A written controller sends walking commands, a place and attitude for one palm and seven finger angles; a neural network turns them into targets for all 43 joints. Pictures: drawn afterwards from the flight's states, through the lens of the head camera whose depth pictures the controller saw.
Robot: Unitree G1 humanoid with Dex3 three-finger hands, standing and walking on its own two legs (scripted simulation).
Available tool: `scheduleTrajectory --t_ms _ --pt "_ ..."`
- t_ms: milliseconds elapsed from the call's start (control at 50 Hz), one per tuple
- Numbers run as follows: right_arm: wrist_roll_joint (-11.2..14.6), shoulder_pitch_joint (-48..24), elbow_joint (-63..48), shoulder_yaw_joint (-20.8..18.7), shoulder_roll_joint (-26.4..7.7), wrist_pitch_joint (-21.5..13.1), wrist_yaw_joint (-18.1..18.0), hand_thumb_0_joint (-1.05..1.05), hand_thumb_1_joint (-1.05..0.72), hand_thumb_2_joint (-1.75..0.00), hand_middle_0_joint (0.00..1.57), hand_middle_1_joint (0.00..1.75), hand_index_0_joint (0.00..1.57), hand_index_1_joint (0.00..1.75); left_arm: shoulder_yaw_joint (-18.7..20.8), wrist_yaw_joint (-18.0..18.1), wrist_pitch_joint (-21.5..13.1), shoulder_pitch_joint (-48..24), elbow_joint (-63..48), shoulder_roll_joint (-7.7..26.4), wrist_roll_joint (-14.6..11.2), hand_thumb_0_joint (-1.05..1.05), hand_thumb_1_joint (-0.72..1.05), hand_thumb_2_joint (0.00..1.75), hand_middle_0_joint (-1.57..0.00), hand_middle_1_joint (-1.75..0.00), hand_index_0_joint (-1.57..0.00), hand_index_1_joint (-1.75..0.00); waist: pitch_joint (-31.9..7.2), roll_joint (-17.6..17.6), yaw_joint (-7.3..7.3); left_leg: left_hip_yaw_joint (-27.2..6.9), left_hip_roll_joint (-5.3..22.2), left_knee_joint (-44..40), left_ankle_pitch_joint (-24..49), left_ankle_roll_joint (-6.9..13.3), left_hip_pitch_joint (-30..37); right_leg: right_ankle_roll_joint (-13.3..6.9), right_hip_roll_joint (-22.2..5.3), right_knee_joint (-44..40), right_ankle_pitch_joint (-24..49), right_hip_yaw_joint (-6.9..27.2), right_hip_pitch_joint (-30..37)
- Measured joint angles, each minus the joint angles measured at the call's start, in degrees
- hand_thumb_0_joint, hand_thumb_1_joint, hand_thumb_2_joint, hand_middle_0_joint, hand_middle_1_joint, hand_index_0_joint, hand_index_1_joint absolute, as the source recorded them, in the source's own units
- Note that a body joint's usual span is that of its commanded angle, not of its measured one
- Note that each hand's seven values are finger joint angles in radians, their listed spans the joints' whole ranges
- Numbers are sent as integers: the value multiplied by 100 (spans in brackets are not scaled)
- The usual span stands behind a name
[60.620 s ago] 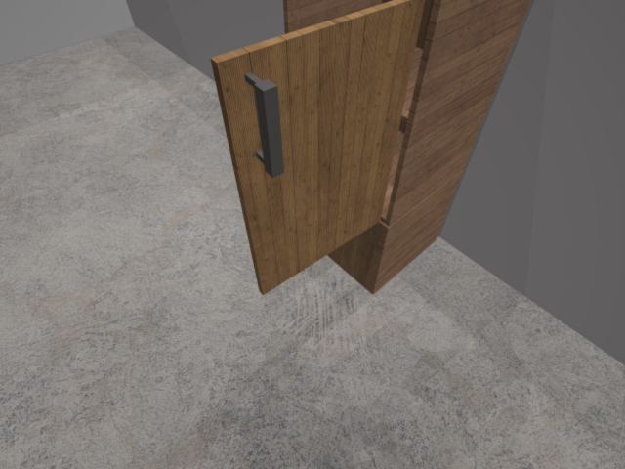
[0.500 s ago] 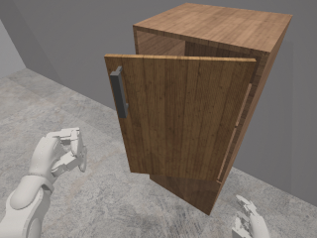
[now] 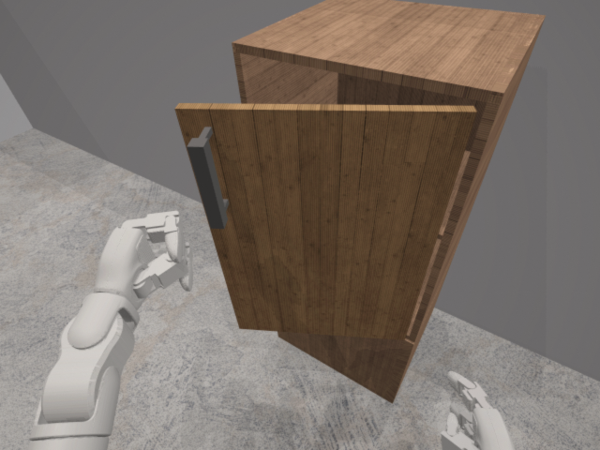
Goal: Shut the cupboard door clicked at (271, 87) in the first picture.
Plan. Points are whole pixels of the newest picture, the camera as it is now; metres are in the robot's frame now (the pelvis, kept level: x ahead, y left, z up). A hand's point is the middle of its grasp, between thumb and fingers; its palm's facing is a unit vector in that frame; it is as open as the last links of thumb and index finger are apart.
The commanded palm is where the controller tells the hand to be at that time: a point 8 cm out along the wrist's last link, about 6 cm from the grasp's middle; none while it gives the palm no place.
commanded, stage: bring the fist close to the handle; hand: left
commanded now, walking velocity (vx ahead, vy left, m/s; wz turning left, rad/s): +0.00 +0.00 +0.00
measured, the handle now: (213, 179) +0.46 +0.18 +0.15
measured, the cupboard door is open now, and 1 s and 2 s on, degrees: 27 27 13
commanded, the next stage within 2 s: push the door shut along its arc in 0.84 s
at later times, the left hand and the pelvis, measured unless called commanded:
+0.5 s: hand (215, 221) +0.35 +0.14 +0.16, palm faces -0.01 -1.00 -0.02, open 3.1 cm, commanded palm +0.32 +0.20 +0.16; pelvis +0.00 +0.01 +0.00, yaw +0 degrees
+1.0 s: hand (208, 223) +0.35 +0.15 +0.16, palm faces +0.00 -1.00 -0.02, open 3.1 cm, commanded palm +0.33 +0.20 +0.16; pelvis +0.00 +0.01 +0.00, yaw +0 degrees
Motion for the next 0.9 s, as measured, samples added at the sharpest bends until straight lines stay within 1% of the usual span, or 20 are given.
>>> scheduleTrajectory --t_ms 60,140,340,460,500,580,660,760,840,900 --pt "-6 -32 9 0 6 65 -7 2 -90 -90 20 30 20 30 -119 91 16 -64 -1 -50 52 2 90 90 -130 -150 -130 -150 25 -12 10 -9 -12 7 -7 7 7 7 -12 11 -13 -9 10" --pt "-9 -110 40 33 39 166 -34 2 -90 -90 20 30 20 30 -216 196 39 -333 212 -57 104 2 90 90 -130 -150 -130 -150 60 -27 3 -23 -22 -3 5 13 23 11 -23 -4 -6 -22 33" --pt "11 -190 54 106 102 394 -41 2 -90 -90 20 30 21 30 -220 314 90 -1317 1206 -44 160 2 90 90 -130 -150 -130 -150 75 -61 -71 -20 -33 -63 53 24 6 20 -34 -67 44 -19 19" --pt "4 -154 62 87 81 517 -19 1 -90 -90 20 30 21 30 -293 411 55 -1739 1704 -144 212 2 90 90 -130 -150 -130 -150 84 -70 -126 5 -43 -74 60 41 -40 36 -43 -67 52 7 -39" --pt "-9 -144 71 82 84 565 -11 1 -90 -90 20 30 21 30 -250 445 23 -1831 1845 -151 218 2 90 90 -130 -150 -130 -150 85 -84 -147 30 -38 -93 63 44 -44 38 -38 -74 59 33 -57" --pt "-7 -59 33 42 83 626 25 1 -90 -90 20 30 21 30 -142 485 -79 -1788 1873 -113 260 2 90 90 -130 -150 -130 -150 67 -95 -179 88 -18 -153 66 46 -13 40 -15 -118 78 93 -52" --pt "3 40 11 -11 49 633 59 1 -90 -90 20 30 21 30 -138 458 -157 -1604 1673 -140 254 2 90 90 -130 -150 -130 -150 52 -74 -163 103 -14 -175 53 55 24 49 -9 -149 76 111 -14" --pt "5 37 28 -32 27 663 61 2 -90 -90 20 30 20 30 -198 448 -109 -1395 1449 -193 243 2 90 90 -130 -150 -130 -150 47 -63 -137 90 -23 -170 42 66 54 61 -19 -158 65 98 28" --pt "-2 -53 28 -15 39 686 29 2 -90 -90 20 30 20 30 -226 503 -48 -1403 1460 -177 257 2 90 90 -130 -150 -130 -150 80 -65 -126 69 -30 -159 49 70 65 64 -26 -163 72 76 52" --pt "-1 -111 13 1 59 680 12 2 -90 -90 20 30 20 30 -237 514 -67 -1462 1504 -166 259 2 90 90 -130 -150 -130 -150 84 -64 -115 55 -33 -160 62 70 67 64 -31 -176 85 61 65"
